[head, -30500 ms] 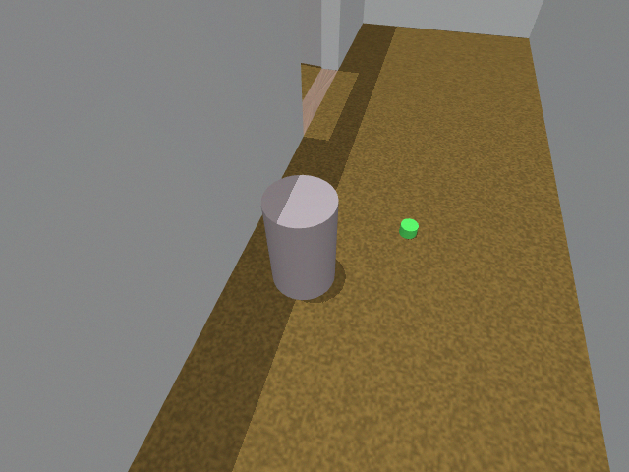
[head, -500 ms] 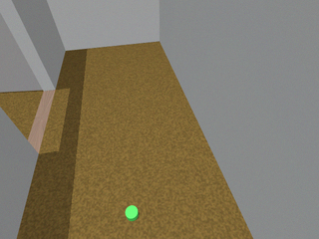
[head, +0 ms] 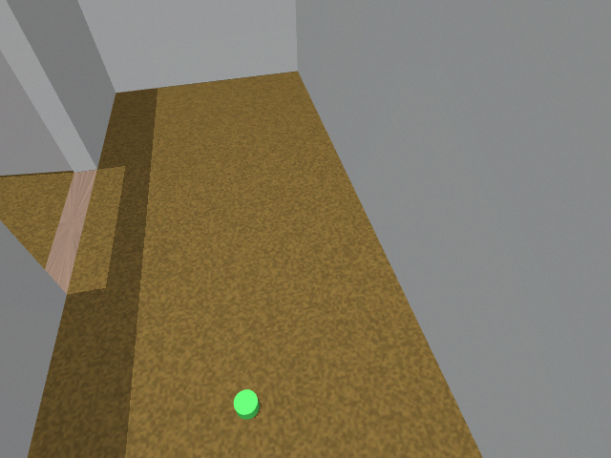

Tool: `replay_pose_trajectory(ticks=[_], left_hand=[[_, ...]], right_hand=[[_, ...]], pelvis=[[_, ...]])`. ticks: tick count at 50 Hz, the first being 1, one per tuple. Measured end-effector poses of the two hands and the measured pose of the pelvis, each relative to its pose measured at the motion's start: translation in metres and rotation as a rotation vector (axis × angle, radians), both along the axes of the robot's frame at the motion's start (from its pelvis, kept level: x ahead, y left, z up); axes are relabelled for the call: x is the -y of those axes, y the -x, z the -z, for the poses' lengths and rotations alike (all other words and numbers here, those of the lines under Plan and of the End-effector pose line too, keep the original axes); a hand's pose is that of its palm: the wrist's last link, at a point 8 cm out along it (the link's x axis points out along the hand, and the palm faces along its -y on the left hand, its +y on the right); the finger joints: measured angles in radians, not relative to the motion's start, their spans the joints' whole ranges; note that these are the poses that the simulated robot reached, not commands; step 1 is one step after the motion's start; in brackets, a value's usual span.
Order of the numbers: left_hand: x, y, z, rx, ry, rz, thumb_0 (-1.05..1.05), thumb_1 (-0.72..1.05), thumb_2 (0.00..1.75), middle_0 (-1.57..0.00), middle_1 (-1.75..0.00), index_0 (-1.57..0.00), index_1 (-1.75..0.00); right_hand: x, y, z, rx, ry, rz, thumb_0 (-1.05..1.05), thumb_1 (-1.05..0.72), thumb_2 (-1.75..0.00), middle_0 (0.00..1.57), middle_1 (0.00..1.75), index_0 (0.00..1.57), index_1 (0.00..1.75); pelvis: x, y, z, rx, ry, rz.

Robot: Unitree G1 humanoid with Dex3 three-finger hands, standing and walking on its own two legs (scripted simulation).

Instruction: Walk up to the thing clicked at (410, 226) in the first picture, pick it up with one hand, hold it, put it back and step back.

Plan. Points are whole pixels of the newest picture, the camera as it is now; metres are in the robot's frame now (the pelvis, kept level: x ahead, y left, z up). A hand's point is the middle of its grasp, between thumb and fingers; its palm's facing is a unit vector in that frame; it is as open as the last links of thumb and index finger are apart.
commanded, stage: stand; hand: left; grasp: from above
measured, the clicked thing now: (246, 404) +0.43 +0.22 -0.76
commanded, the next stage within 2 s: step back in 1.22 s
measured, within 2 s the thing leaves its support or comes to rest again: neither
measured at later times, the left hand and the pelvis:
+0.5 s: hand out of the picture +0.09 +0.23 -0.16, palm faces +0.01 -0.94 -0.33, open 7.4 cm; pelvis +0.02 -0.01 +0.00, yaw +0 degrees
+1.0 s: hand out of the picture +0.09 +0.23 -0.16, palm faces +0.00 -0.94 -0.34, open 7.4 cm; pelvis +0.02 -0.01 +0.00, yaw +0 degrees
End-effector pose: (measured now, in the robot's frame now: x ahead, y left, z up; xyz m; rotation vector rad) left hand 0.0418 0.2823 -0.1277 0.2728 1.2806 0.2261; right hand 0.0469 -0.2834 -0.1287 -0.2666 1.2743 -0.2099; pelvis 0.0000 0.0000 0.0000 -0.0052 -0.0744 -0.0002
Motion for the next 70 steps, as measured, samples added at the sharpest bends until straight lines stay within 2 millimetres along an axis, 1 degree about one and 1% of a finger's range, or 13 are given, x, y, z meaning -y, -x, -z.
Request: replay_pose_trajectory(ticks=[14, 24, 45, 61, 63, 66, 70], left_hand=[[0.004, -0.028, -0.005, 0.035, -0.003, 0.015, 0.00, 0.91, 0.90, -0.20, -0.30, -0.20, -0.30], [0.004, -0.039, -0.007, 0.043, -0.010, 0.022, 0.00, 0.91, 0.90, -0.20, -0.30, -0.20, -0.30], [0.005, -0.047, -0.008, 0.042, -0.012, 0.030, 0.00, 0.91, 0.90, -0.20, -0.30, -0.20, -0.30], [0.006, -0.045, -0.010, 0.040, -0.019, 0.036, 0.00, 0.91, 0.90, -0.20, -0.30, -0.20, -0.30], [0.004, -0.045, -0.009, 0.047, -0.018, 0.019, 0.00, 0.91, 0.90, -0.21, -0.30, -0.20, -0.30], [-0.003, -0.043, -0.007, 0.054, -0.030, 0.007, 0.00, 0.91, 0.90, -0.21, -0.30, -0.20, -0.30], [-0.019, -0.042, -0.003, 0.062, -0.047, 0.022, 0.00, 0.91, 0.90, -0.21, -0.30, -0.20, -0.30]], right_hand=[[0.006, -0.018, -0.002, 0.017, 0.002, -0.010, 0.01, -0.90, -0.90, 0.20, 0.30, 0.20, 0.30], [0.012, -0.028, -0.004, 0.027, 0.010, -0.013, 0.01, -0.90, -0.90, 0.20, 0.30, 0.20, 0.30], [0.019, -0.038, -0.006, 0.028, 0.016, -0.020, 0.01, -0.90, -0.90, 0.20, 0.30, 0.20, 0.30], [0.023, -0.037, -0.006, 0.026, 0.012, -0.023, 0.01, -0.90, -0.90, 0.20, 0.30, 0.20, 0.30], [0.025, -0.037, -0.005, 0.024, 0.013, -0.021, 0.01, -0.90, -0.90, 0.20, 0.30, 0.20, 0.30], [0.029, -0.037, -0.004, 0.030, 0.028, -0.019, 0.01, -0.90, -0.90, 0.20, 0.30, 0.20, 0.30], [0.030, -0.030, -0.006, 0.026, 0.060, -0.020, 0.01, -0.90, -0.90, 0.20, 0.30, 0.20, 0.30]], pelvis=[[0.005, -0.010, -0.001, -0.010, -0.003, 0.004], [0.008, -0.015, -0.002, -0.017, -0.004, 0.007], [0.012, -0.021, -0.002, -0.026, -0.006, 0.005], [0.016, -0.021, -0.002, -0.026, -0.005, 0.006], [0.016, -0.018, -0.001, -0.031, -0.001, 0.003], [0.013, -0.008, 0.003, -0.030, 0.006, -0.001], [0.002, 0.004, 0.009, -0.033, -0.002, 0.001]])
